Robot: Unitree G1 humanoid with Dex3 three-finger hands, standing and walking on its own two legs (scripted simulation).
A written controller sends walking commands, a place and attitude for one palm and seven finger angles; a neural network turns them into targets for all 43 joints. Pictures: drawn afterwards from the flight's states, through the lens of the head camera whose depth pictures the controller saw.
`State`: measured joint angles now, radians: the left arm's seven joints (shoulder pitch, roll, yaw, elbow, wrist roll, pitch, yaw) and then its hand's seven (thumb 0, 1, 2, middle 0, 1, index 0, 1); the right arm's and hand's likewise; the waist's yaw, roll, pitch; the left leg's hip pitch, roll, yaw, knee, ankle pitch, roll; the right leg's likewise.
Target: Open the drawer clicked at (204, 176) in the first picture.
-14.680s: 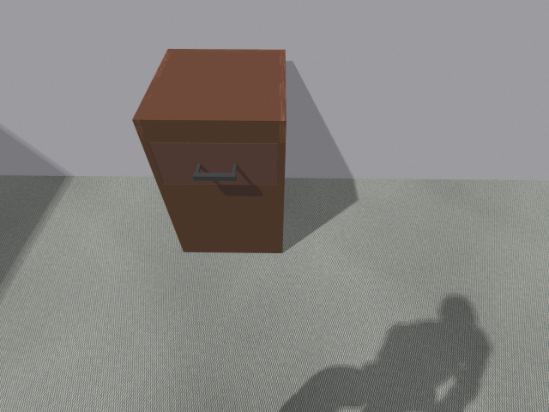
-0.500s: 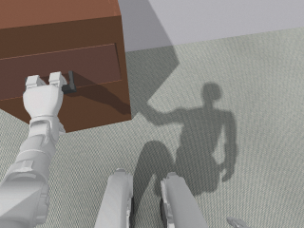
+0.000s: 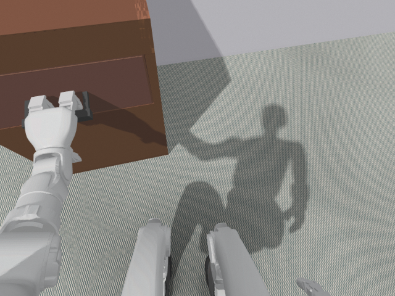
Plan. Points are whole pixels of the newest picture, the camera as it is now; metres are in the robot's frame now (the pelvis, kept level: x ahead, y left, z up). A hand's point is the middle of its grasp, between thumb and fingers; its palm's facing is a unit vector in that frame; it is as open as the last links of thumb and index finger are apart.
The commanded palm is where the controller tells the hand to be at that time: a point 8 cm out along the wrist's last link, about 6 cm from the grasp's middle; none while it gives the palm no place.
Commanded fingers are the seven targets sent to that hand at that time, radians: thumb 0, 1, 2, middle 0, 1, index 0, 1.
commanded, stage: close the thumb around the handle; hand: left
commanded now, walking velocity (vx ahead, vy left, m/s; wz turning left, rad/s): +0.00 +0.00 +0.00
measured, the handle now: (58, 110) +0.48 +0.30 -0.05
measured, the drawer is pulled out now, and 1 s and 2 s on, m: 0.00 0.01 0.07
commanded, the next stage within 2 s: pull the drawer open in 0.46 s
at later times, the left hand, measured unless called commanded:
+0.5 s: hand (64, 135) +0.44 +0.29 -0.07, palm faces -0.01 -0.05 -1.00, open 5.1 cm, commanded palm +0.43 +0.27 -0.02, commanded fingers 0.00 0.90 0.90 -0.40 -1.35 -0.40 -1.35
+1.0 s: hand (65, 144) +0.41 +0.29 -0.07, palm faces -0.02 -0.08 -1.00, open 5.3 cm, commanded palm +0.39 +0.27 -0.02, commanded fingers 0.00 0.90 0.90 -0.40 -1.35 -0.40 -1.35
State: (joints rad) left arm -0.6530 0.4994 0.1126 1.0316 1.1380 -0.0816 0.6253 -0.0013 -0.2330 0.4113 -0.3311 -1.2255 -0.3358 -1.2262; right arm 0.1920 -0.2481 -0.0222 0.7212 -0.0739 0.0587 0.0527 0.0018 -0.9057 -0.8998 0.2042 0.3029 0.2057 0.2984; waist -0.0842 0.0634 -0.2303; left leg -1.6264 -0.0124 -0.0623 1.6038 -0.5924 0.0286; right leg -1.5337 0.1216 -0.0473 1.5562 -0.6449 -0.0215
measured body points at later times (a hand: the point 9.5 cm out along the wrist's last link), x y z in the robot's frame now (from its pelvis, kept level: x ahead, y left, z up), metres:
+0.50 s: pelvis +0.00 +0.00 +0.00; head +0.18 +0.03 +0.41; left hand +0.43 +0.29 -0.02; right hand +0.09 -0.26 -0.14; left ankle +0.05 +0.10 -0.54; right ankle +0.03 -0.11 -0.54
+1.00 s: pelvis +0.02 +0.02 +0.02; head +0.19 +0.04 +0.43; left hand +0.41 +0.29 -0.02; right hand +0.10 -0.24 -0.12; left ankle +0.05 +0.10 -0.54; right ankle +0.03 -0.11 -0.54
